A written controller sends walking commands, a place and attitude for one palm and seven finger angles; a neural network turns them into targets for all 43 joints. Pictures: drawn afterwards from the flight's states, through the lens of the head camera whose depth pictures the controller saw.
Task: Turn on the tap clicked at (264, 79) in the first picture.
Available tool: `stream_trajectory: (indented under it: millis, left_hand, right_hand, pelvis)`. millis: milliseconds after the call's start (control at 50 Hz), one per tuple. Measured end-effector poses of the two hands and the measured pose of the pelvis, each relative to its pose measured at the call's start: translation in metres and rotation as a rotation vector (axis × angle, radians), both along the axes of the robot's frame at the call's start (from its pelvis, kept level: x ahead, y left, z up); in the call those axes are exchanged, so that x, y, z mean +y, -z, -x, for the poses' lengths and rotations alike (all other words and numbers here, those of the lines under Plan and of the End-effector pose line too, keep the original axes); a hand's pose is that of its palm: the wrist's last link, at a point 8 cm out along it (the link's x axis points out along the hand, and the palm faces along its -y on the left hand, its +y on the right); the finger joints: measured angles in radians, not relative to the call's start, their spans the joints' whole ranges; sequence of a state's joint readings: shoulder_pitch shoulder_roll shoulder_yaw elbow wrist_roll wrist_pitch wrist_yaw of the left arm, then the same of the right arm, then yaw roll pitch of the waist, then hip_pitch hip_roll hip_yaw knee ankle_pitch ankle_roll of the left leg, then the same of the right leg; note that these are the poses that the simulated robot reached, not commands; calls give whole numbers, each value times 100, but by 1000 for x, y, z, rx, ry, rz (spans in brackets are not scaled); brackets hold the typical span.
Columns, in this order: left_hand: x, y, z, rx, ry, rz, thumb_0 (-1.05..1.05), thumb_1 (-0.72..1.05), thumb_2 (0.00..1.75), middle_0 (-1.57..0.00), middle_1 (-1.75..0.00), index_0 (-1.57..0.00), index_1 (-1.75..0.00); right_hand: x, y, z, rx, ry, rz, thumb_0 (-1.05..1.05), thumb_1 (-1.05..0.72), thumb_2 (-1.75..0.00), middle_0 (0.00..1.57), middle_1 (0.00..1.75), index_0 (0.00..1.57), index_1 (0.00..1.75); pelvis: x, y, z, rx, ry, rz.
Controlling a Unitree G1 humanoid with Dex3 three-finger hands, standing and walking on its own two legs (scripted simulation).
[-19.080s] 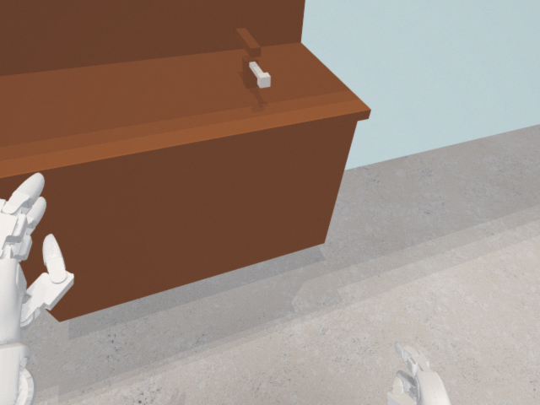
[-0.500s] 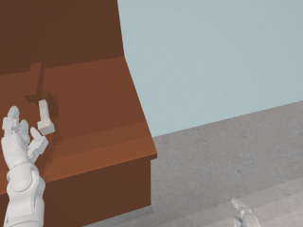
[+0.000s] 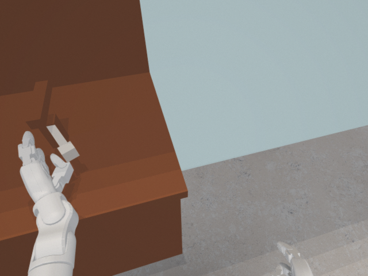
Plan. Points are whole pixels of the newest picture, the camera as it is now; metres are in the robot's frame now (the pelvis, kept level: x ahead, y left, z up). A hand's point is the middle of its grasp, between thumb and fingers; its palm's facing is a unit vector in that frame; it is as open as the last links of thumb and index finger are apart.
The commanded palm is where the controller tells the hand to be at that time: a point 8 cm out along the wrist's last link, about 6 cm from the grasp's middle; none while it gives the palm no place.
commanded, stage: push the lever round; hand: left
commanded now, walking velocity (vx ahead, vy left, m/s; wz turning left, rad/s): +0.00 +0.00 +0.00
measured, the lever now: (68, 151) +0.34 +0.28 +0.10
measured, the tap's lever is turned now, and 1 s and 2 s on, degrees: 26 50 86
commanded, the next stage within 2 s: lift the hand up off the lever in 1.88 s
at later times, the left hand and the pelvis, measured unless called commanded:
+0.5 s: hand (81, 160) +0.33 +0.25 +0.08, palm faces +0.74 -0.67 -0.07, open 7.8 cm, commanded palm +0.28 +0.27 +0.09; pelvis +0.00 +0.00 +0.00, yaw +0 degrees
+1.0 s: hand (97, 152) +0.35 +0.22 +0.08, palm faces +0.79 -0.61 -0.06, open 7.7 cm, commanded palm +0.30 +0.23 +0.09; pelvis +0.00 +0.01 +0.00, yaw +1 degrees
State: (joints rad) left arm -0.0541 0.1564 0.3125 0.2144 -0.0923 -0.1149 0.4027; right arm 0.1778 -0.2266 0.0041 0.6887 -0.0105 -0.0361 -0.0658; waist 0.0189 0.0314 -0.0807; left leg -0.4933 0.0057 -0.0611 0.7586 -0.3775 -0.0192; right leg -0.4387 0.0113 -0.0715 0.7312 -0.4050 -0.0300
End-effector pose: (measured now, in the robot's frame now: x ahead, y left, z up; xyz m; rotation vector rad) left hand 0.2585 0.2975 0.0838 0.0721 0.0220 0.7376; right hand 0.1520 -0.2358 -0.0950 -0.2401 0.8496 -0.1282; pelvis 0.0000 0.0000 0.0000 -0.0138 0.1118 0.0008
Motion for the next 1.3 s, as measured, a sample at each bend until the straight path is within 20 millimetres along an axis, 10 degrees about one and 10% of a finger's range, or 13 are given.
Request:
stream_trajectory:
  millis: [1300]
  left_hand:
    - [-78,-4,-43,59,-240,44,6,95,92,-15,-15,-16,-15]
  right_hand:
    - [16,12,-4,82,-66,-50,1,-90,-90,20,30,20,30]
  pelvis:
    - [-4,3,11,3,-25,5]
